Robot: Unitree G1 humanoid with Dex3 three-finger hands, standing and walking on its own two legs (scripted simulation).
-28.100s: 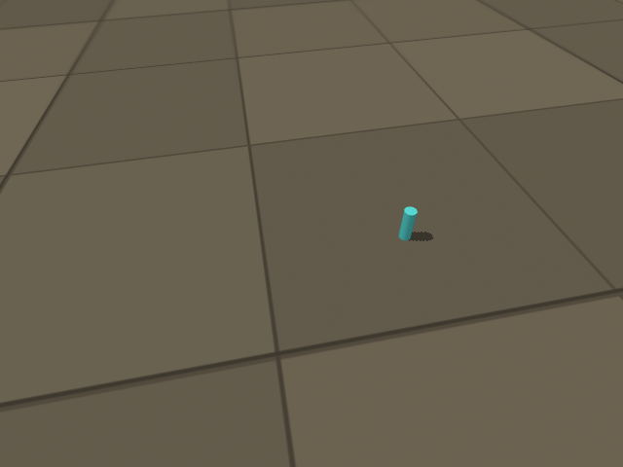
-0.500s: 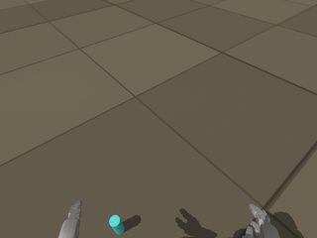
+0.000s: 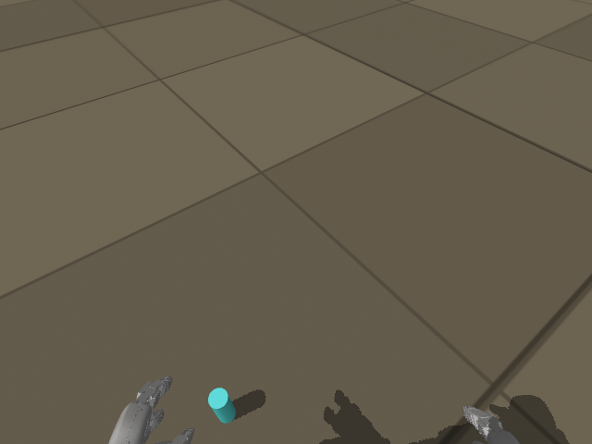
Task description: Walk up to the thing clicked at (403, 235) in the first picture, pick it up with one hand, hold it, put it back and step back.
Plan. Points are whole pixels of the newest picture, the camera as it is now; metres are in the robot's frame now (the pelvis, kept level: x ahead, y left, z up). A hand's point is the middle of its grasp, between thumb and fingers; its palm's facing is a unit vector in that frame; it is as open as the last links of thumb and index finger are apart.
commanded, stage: stand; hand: left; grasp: from the side
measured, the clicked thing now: (222, 406) +0.35 +0.26 -0.65
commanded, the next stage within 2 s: none
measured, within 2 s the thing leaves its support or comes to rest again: neither
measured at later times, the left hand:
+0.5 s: hand out of the picture +0.04 +0.25 -0.12, palm faces +0.00 -0.94 -0.35, open 7.4 cm
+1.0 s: hand out of the picture +0.04 +0.25 -0.11, palm faces +0.00 -0.94 -0.35, open 7.4 cm
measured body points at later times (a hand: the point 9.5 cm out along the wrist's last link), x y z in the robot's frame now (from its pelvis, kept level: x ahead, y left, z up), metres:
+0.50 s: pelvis +0.00 +0.01 +0.04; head -0.01 +0.00 +0.49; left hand +0.04 +0.30 -0.09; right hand +0.06 -0.27 -0.10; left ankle +0.02 +0.13 -0.70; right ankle +0.02 -0.13 -0.70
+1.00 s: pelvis -0.01 +0.00 +0.05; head -0.02 +0.00 +0.50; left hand +0.04 +0.30 -0.09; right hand +0.05 -0.29 -0.09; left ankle +0.02 +0.13 -0.70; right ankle +0.02 -0.13 -0.70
